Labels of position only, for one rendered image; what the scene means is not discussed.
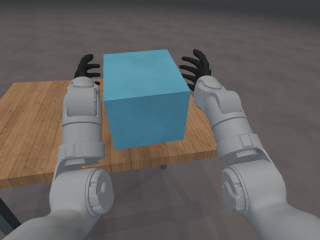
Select table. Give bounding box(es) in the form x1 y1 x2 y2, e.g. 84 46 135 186
0 78 219 236

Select robot left hand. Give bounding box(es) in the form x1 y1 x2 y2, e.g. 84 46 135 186
74 54 101 85

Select carton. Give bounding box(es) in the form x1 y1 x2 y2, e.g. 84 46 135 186
103 49 191 150

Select right robot forearm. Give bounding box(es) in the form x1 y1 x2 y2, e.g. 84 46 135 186
193 75 287 197

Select robot left upper arm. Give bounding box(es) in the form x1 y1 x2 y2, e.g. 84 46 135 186
2 167 115 240

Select left robot forearm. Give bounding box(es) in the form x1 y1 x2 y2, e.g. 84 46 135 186
49 76 105 207

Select robot right hand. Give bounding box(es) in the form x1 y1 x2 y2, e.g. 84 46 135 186
179 49 211 92

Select robot right upper arm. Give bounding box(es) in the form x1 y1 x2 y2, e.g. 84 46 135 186
221 159 320 240

